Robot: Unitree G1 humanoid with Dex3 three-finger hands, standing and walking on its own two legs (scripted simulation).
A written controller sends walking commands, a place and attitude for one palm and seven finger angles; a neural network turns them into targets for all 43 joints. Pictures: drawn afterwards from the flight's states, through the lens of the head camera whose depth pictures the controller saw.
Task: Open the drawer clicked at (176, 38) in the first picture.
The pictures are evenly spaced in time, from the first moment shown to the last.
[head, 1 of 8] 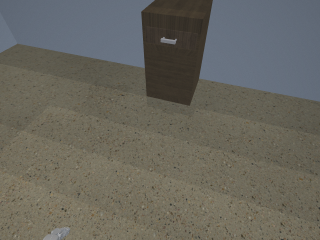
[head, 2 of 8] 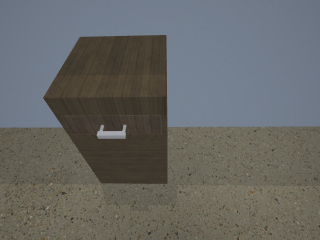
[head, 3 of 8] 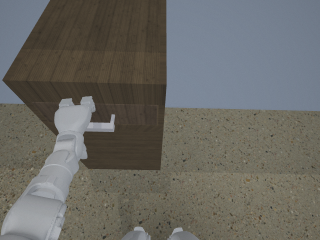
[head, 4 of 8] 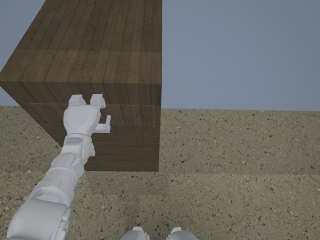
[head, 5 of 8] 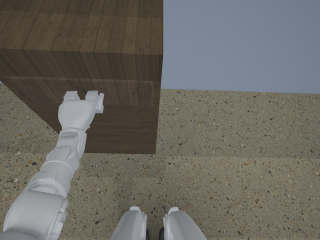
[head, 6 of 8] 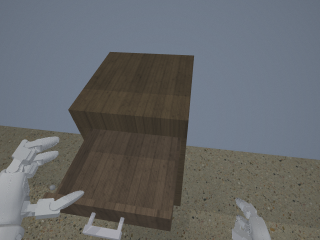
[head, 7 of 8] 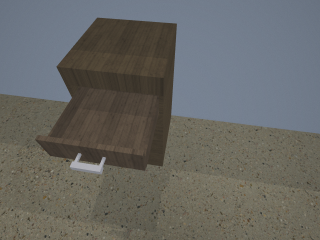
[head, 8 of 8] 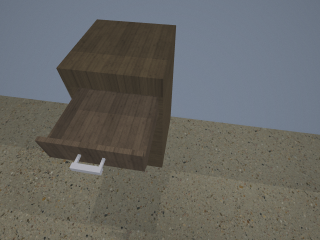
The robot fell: no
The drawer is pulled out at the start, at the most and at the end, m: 0.00 0.30 0.28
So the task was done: yes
